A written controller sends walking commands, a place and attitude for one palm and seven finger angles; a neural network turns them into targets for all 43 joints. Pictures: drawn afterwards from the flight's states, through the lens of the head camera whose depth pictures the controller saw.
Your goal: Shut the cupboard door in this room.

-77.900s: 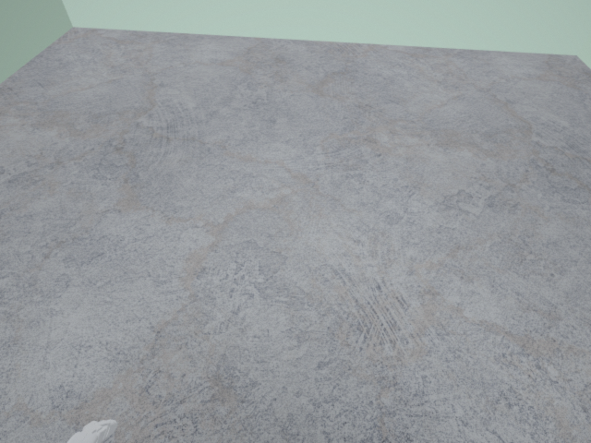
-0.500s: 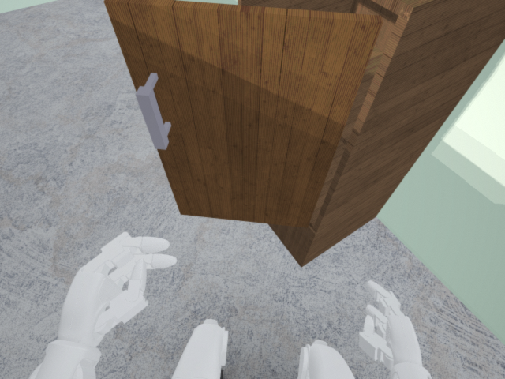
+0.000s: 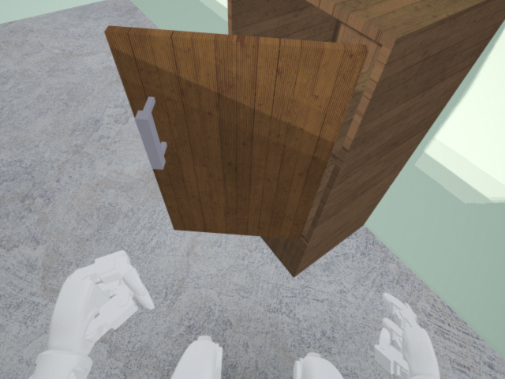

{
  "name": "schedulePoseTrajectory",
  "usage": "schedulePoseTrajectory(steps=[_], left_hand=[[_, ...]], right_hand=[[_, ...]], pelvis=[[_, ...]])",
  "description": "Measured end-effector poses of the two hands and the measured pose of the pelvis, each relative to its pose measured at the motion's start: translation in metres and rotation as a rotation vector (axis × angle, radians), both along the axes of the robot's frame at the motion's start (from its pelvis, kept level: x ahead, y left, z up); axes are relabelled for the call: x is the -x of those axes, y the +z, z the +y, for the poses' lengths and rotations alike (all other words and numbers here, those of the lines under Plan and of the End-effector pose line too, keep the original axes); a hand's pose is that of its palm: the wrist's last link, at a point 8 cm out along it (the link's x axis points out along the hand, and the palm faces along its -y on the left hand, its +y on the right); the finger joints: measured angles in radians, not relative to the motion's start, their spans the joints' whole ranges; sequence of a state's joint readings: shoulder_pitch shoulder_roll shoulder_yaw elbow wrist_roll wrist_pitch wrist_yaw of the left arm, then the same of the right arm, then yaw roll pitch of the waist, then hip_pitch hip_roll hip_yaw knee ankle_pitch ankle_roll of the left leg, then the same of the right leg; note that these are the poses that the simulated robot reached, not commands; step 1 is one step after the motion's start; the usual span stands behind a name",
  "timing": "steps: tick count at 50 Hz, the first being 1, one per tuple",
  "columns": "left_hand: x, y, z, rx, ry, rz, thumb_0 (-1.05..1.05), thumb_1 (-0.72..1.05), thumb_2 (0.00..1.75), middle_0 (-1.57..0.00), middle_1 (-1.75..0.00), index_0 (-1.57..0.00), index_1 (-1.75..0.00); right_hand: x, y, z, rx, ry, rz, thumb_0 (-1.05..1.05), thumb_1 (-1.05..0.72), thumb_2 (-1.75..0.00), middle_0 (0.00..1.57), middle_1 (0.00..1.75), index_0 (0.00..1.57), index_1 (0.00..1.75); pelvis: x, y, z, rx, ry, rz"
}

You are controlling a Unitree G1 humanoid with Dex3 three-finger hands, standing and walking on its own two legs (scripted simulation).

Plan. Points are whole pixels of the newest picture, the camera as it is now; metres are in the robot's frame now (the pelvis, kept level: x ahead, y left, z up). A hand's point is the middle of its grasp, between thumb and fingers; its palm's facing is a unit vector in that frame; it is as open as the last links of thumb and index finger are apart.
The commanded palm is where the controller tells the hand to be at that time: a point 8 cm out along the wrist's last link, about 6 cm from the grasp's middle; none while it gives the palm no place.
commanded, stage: raise the hand and make a fist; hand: left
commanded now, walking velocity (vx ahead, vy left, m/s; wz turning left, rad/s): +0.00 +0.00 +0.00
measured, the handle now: (154, 134) +0.50 +0.22 +0.07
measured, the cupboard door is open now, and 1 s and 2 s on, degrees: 50 50 50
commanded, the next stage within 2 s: bring the fist close to the handle in 0.76 s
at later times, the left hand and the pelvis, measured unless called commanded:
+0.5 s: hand (135, 278) +0.24 +0.18 +0.07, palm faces -0.01 -1.00 -0.04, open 3.1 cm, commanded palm +0.21 +0.23 +0.07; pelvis +0.01 -0.01 +0.01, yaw +0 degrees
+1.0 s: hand (140, 273) +0.25 +0.17 +0.07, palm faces -0.01 -1.00 -0.05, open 3.1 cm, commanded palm +0.24 +0.23 +0.07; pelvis +0.01 -0.01 +0.01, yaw +0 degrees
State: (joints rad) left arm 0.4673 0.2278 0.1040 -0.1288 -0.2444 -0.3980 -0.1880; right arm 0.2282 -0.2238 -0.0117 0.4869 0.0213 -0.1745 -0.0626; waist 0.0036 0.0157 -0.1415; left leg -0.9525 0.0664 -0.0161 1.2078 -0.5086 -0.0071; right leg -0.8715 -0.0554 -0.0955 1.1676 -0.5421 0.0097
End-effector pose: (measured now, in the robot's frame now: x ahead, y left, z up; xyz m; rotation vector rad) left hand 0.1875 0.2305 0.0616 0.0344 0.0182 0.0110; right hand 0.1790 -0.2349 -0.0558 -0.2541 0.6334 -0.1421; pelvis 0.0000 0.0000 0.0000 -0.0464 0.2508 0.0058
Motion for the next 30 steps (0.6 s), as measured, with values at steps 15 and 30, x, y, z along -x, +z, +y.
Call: schedulePoseTrajectory(steps=[15,30], left_hand=[[-0.018,0.01,0.004,-0.014,-0.007,0.007,0.01,0.9,0.9,-1.28,-1.48,-1.28,-1.48],[-0.03,0.01,-0.002,-0.002,-0.017,0.018,0.01,0.9,0.9,-1.3,-1.5,-1.3,-1.5]], right_hand=[[-0.007,0.0,0.009,-0.037,0.04,0.025,0.01,-0.9,-0.9,0.2,0.3,0.21,0.3],[0.01,-0.001,-0.016,-0.011,-0.02,0.076,0.01,-0.91,-0.9,0.2,0.3,0.2,0.3]], pelvis=[[-0.009,0.008,-0.006,-0.001,0.006,-0.009],[-0.014,0.013,-0.011,-0.014,-0.003,-0.01]])
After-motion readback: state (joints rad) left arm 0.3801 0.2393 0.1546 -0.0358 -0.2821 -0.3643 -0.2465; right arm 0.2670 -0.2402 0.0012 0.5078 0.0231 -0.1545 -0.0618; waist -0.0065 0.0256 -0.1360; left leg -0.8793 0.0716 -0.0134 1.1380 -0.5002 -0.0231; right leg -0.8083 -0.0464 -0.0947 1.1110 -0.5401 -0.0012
